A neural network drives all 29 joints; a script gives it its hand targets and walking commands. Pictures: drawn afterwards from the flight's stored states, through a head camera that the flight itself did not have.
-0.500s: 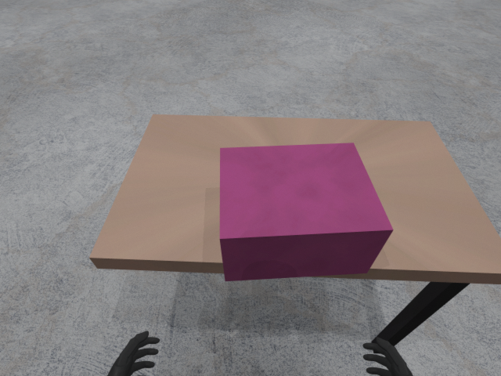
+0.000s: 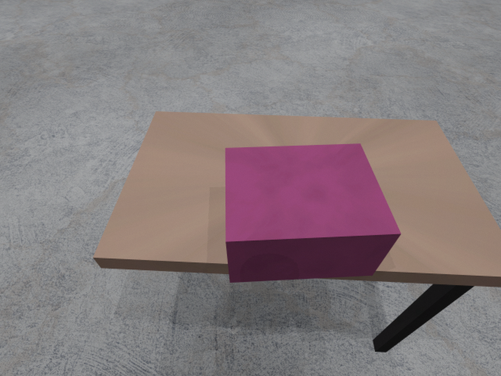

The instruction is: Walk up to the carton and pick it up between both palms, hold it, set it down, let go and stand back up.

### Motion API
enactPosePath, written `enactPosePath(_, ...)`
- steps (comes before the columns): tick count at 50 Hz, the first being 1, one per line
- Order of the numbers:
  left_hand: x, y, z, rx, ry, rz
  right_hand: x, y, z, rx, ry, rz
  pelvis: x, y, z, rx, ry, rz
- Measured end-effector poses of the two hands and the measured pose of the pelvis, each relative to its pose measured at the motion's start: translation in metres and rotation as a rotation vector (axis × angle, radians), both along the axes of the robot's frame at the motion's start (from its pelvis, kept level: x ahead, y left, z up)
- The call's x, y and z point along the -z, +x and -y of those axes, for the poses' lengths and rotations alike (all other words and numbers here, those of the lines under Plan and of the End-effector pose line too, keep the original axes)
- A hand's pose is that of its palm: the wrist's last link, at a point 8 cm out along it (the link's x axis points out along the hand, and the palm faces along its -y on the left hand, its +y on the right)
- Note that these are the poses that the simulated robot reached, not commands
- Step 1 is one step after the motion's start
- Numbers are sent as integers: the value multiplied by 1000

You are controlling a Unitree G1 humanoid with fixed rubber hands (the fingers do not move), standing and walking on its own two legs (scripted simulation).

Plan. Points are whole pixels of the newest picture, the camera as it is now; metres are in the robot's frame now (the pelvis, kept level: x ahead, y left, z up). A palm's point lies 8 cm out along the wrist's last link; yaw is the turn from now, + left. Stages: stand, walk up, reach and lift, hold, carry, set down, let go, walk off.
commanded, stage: stand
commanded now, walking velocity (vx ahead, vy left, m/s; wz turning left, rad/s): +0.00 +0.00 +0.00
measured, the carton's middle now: (297, 210) +0.43 -0.07 +0.00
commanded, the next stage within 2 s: walk up in 1.34 s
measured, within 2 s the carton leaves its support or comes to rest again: neither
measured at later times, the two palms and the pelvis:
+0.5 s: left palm out of the picture +0.01 +0.21 -0.14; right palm out of the picture +0.02 -0.21 -0.13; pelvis +0.01 +0.01 +0.01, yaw +0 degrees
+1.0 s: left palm out of the picture -0.02 +0.21 -0.14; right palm out of the picture -0.01 -0.18 -0.13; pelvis +0.01 +0.02 +0.02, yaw +0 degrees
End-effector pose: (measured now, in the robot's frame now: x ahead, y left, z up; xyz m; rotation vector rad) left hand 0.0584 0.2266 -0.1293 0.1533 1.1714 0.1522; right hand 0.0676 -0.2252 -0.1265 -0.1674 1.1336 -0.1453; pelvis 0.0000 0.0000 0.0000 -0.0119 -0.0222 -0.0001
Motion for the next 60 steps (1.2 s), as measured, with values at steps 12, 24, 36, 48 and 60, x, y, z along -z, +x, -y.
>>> enactPosePath(12, 3, -25, 4, -28, -17, -105, 4, -21, -8, 28, 22, -91, -7, 3, -3, 1, 6, 11)
enactPosePath(24, 6, -47, 11, -48, -40, -195, 5, -43, -14, 56, 28, -178, -12, 7, -6, 3, 6, 24)
enactPosePath(36, 7, -63, 17, -61, -60, -260, 8, -62, -29, 72, 51, -246, -15, 9, -11, 2, 7, 36)
enactPosePath(48, 8, -75, 17, -63, -73, -301, 8, -76, -42, 83, 63, -278, -16, 7, -17, 2, 8, 41)
enactPosePath(60, 8, -81, 11, -61, -76, -313, 6, -82, -51, 88, 61, -282, -17, 4, -24, 2, 7, 40)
